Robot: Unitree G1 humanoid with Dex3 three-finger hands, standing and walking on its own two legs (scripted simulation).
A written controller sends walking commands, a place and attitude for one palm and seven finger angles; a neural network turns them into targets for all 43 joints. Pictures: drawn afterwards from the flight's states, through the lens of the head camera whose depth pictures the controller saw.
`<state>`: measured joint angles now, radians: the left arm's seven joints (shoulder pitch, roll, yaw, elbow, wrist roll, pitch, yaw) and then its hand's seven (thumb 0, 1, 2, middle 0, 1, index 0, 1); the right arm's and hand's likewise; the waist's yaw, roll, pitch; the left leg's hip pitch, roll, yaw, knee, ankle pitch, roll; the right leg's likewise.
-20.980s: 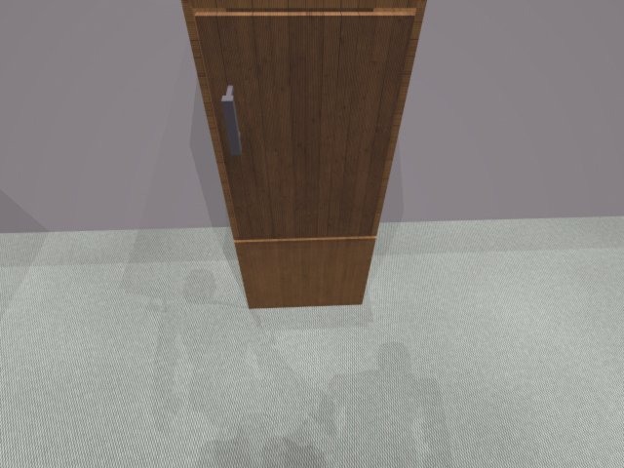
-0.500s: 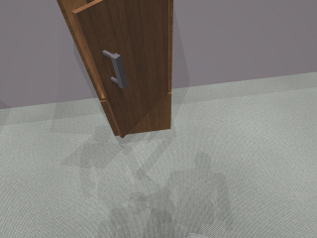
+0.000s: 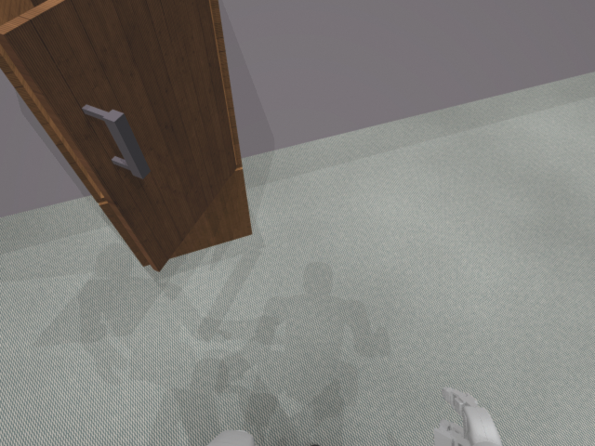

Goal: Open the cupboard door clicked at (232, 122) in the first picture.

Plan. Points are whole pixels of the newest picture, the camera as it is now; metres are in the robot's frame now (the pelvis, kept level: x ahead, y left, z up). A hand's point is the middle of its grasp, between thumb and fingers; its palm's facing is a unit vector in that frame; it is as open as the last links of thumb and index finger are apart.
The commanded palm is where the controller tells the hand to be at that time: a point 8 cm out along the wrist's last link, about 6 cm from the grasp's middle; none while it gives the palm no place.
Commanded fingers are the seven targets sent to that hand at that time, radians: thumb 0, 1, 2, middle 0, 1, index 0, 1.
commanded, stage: walk to a spot facing it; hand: left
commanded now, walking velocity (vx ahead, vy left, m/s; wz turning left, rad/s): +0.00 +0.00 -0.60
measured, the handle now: (117, 142) +0.50 +0.35 +0.06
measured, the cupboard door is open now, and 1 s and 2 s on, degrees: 45 45 45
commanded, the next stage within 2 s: none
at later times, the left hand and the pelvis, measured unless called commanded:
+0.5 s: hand (203, 419) +0.16 +0.16 -0.17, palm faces -0.31 -0.91 -0.27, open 7.4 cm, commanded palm none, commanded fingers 0.00 0.90 0.90 -0.20 -0.30 -0.20 -0.30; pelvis +0.01 -0.01 -0.01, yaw -19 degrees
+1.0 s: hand (312, 346) +0.29 +0.01 -0.17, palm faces -0.61 -0.75 -0.24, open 7.4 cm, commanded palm none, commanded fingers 0.00 0.90 0.90 -0.20 -0.30 -0.20 -0.30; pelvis +0.06 -0.09 -0.02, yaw -37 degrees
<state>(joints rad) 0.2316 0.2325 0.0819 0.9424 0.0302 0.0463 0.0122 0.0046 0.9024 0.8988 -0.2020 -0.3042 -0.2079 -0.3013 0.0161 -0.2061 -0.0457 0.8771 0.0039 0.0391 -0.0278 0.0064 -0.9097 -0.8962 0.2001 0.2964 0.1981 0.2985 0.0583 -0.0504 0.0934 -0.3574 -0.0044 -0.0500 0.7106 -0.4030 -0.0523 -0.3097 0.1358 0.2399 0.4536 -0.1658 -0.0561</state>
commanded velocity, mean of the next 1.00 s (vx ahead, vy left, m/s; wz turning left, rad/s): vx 0.14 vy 0.00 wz -0.59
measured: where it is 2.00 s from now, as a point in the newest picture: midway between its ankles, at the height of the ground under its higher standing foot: (438, 392)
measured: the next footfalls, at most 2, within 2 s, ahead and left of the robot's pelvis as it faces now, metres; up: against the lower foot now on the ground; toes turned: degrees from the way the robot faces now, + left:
left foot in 0.06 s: +0.03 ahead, +0.16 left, +0.00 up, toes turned -4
right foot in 0.36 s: +0.03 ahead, -0.15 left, +0.00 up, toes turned -16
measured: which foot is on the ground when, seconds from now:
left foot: up 0.00-0.04, down 0.06-0.34, up 0.36-0.60, down 0.62-0.96, up 0.98-1.00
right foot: down 0.00-0.04, up 0.06-0.34, down 0.36-0.62, up 0.64-0.94, down 0.96-1.00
